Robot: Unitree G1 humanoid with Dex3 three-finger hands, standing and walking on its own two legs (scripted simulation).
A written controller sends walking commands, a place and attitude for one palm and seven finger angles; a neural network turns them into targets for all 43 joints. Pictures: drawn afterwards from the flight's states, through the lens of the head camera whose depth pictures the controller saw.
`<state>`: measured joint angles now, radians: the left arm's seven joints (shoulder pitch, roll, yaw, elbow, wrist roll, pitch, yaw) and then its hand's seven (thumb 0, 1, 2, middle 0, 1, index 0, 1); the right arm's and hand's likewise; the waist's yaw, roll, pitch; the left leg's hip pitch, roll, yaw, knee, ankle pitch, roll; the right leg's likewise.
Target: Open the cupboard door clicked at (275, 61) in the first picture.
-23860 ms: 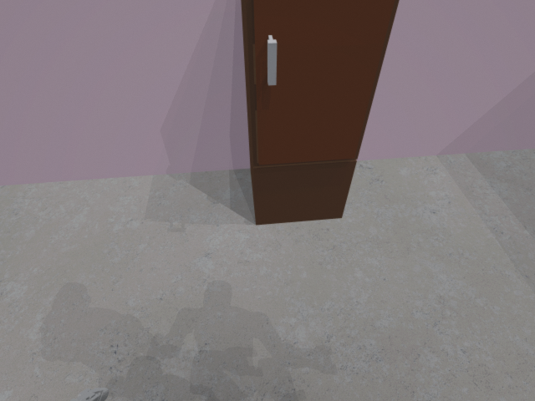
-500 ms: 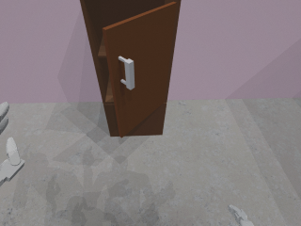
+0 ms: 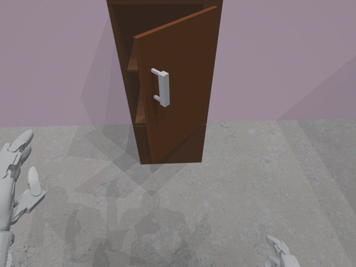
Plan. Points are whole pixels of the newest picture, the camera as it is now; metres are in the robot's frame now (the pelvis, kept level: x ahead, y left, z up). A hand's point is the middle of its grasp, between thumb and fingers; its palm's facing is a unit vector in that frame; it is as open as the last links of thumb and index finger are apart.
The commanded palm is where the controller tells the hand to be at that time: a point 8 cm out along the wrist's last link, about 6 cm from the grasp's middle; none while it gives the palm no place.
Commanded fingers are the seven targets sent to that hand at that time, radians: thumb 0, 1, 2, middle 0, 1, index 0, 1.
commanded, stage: let the arm hang, fingers relaxed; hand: left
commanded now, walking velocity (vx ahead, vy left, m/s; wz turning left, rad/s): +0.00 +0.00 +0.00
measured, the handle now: (159, 87) +0.65 +0.10 +0.06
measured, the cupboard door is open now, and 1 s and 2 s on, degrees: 45 45 45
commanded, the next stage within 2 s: look to check the result in 1.06 s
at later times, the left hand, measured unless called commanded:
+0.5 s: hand out of the picture -0.06 +0.19 -0.16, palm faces +0.05 -0.96 -0.26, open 7.3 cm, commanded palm none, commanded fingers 0.00 0.90 0.90 -0.20 -0.30 -0.20 -0.30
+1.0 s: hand out of the picture +0.06 +0.21 -0.15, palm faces +0.03 -0.96 -0.28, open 7.4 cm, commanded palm none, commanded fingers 0.00 0.90 0.90 -0.20 -0.30 -0.20 -0.30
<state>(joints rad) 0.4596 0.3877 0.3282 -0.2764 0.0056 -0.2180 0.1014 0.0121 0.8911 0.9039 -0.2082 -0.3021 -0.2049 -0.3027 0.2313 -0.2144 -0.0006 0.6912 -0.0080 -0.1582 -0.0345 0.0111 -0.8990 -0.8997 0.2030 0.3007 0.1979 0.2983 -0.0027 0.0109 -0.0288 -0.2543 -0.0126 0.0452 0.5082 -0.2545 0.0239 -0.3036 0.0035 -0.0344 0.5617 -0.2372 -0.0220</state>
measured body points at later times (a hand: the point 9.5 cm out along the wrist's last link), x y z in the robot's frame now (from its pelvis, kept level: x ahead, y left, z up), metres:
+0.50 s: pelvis -0.02 -0.01 +0.01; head +0.01 -0.01 +0.46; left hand -0.06 +0.24 -0.14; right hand -0.02 -0.27 -0.15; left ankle +0.01 +0.11 -0.74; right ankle +0.01 -0.11 -0.74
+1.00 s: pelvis -0.01 -0.01 +0.01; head +0.00 -0.02 +0.46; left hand +0.06 +0.26 -0.13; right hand +0.02 -0.26 -0.15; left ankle +0.01 +0.11 -0.74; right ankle +0.01 -0.11 -0.74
